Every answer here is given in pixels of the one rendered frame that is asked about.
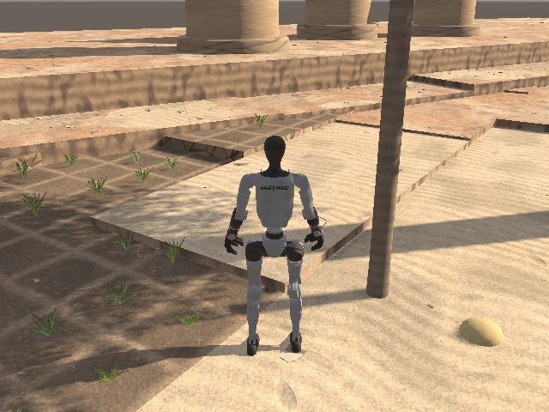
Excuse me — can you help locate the robot left hand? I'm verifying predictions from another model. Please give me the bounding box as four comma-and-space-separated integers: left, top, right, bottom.
224, 236, 244, 255

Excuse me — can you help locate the robot right hand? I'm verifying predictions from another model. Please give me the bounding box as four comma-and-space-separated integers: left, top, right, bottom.
305, 233, 324, 251

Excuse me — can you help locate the robot right upper arm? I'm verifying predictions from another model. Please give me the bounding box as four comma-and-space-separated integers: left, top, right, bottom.
293, 173, 316, 221

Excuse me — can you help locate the robot left forearm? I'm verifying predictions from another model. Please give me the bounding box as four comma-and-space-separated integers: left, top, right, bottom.
226, 208, 243, 240

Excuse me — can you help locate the robot torso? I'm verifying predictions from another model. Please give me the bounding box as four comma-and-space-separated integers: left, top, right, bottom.
255, 169, 295, 258

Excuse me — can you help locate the robot left upper arm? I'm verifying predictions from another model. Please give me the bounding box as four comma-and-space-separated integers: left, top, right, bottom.
234, 173, 257, 221

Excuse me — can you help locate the robot right forearm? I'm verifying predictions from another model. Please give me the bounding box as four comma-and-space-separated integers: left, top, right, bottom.
307, 207, 323, 237

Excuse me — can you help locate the robot right foot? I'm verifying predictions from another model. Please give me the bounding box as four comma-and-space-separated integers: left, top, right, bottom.
290, 332, 302, 353

